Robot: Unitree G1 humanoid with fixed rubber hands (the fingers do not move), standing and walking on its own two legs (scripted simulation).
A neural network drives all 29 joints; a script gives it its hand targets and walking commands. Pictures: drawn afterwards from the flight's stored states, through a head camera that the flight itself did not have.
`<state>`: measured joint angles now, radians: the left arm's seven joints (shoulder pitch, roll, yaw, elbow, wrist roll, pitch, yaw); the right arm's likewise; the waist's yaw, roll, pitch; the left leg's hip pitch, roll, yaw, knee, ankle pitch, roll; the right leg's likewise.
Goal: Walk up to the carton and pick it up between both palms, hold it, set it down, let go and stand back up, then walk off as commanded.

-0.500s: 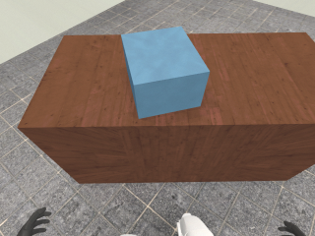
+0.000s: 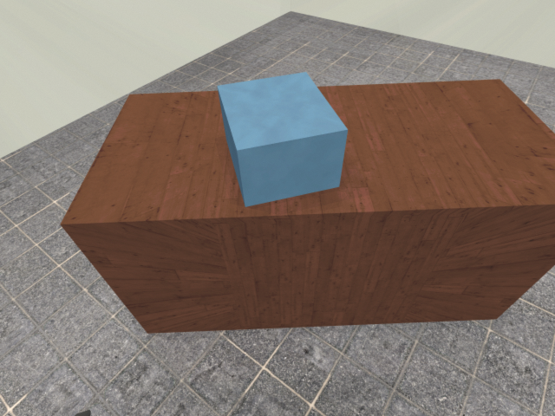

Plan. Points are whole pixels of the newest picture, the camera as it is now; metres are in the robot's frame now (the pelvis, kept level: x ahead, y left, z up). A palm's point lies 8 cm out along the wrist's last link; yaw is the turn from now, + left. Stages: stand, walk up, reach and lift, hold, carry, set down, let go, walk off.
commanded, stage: stand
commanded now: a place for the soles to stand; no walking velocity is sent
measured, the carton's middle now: (277, 135) +0.77 +0.00 -0.03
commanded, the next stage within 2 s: none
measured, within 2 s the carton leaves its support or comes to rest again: neither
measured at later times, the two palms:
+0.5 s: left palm out of the picture +0.11 +0.31 -0.09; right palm out of the picture +0.11 -0.32 -0.09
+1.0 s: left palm out of the picture +0.16 +0.30 -0.09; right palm (512, 408) +0.15 -0.32 -0.08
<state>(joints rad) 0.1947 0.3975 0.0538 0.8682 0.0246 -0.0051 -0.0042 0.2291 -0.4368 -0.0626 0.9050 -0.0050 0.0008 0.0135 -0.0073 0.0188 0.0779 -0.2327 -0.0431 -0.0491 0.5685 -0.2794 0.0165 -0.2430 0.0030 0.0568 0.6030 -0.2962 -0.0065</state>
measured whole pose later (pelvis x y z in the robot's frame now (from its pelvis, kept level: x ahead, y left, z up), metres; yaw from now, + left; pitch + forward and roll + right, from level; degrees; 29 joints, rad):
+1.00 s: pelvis +0.04 +0.00 +0.01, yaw -1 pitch -2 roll +0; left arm 0.14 0.39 0.03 0.91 0.01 -0.03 0.01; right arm 0.12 -0.40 -0.06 0.89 0.00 -0.02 0.01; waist 0.00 -0.01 0.06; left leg -0.19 -0.01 -0.03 0.52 -0.30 0.00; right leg -0.19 0.02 0.07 0.52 -0.30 0.00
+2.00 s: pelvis +0.02 +0.00 +0.02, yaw -1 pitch -3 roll +0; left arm 0.11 0.40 0.01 1.08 0.02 -0.02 0.00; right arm 0.09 -0.39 -0.02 1.09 -0.01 -0.01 0.00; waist 0.01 -0.01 0.05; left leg -0.11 -0.02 -0.04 0.33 -0.17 0.00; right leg -0.11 0.01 0.06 0.33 -0.17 0.01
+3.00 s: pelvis +0.04 +0.00 +0.02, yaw +0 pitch -2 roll +0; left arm 0.10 0.40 0.01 1.06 0.01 -0.02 0.01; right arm 0.08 -0.40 -0.02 1.08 -0.01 -0.01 0.00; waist 0.01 -0.01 0.04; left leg -0.10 -0.02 -0.05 0.32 -0.18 0.00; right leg -0.09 0.00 0.05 0.32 -0.19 0.01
